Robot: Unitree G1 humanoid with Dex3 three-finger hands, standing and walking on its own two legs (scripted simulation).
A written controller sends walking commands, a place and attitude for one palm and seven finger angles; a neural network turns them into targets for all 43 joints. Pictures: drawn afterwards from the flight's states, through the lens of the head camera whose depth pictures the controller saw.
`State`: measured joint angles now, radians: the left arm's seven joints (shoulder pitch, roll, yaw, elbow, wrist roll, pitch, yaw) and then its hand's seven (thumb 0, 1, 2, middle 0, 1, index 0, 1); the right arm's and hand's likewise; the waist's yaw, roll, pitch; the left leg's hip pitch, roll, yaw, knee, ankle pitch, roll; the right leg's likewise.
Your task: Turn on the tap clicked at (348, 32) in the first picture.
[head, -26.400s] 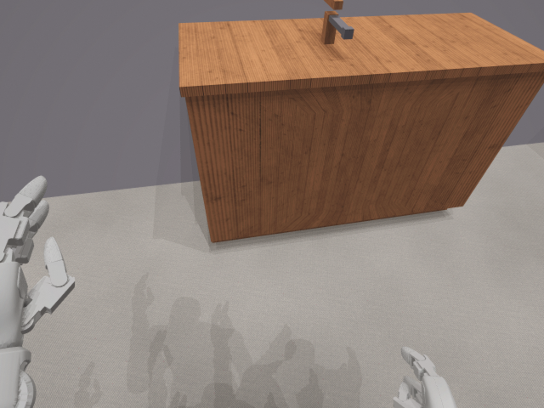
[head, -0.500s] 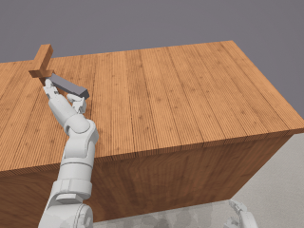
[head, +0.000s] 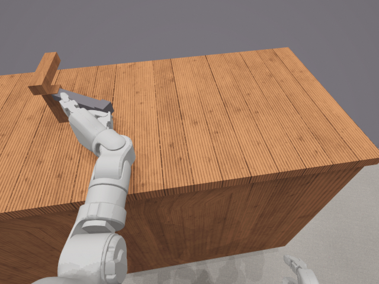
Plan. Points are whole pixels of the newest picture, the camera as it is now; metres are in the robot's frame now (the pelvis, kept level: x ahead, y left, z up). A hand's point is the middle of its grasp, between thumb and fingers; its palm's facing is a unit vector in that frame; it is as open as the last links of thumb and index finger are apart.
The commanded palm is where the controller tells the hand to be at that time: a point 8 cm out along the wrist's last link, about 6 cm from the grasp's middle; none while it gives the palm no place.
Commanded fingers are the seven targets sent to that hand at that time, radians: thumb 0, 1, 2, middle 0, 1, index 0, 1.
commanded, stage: push the lever round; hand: left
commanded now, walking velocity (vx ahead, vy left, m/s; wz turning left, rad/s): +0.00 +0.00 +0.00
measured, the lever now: (104, 108) +0.45 +0.23 +0.13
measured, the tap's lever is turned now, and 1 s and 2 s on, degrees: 58 79 79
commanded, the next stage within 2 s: lift the hand up off the lever in 0.42 s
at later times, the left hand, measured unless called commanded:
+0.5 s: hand (119, 105) +0.46 +0.20 +0.13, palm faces +0.80 -0.60 -0.11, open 7.7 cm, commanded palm +0.41 +0.22 +0.13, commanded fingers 0.00 0.90 0.90 -0.15 -0.15 -0.15 -0.15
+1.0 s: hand (112, 102) +0.46 +0.21 +0.15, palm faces +0.79 -0.61 -0.07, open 7.8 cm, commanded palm +0.40 +0.22 +0.15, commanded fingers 0.00 0.90 0.90 -0.15 -0.15 -0.15 -0.15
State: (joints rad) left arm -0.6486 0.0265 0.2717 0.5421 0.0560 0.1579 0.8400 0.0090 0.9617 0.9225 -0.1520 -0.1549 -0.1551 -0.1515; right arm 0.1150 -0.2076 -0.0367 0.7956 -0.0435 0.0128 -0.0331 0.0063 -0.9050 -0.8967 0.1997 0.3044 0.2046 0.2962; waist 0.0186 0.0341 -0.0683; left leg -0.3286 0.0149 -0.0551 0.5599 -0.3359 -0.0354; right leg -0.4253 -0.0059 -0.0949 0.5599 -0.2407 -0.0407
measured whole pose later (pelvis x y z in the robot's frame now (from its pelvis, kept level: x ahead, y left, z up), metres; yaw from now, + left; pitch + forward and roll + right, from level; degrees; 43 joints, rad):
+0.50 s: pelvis +0.00 +0.00 +0.00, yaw -1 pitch +9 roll +0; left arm -0.83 0.11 0.38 0.79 0.10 0.07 0.86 -0.01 0.92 0.93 -0.15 -0.15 -0.16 -0.15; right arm 0.18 -0.22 -0.05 0.81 -0.05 0.02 -0.02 0.01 -0.91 -0.90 0.20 0.30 0.20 0.30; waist -0.04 0.03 -0.09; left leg -0.40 0.02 -0.04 0.59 -0.34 -0.04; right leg -0.50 0.00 -0.08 0.58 -0.24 -0.04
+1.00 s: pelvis +0.00 +0.01 +0.00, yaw -1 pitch +8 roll +0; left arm -0.80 0.10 0.36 0.72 0.07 0.11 0.83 0.02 0.91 0.90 -0.15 -0.15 -0.15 -0.15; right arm 0.21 -0.22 -0.05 0.81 -0.05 0.00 0.00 0.01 -0.91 -0.90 0.20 0.30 0.20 0.30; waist -0.03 0.03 -0.08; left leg -0.37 0.02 -0.03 0.57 -0.34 -0.03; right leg -0.47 0.00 -0.07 0.56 -0.22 -0.03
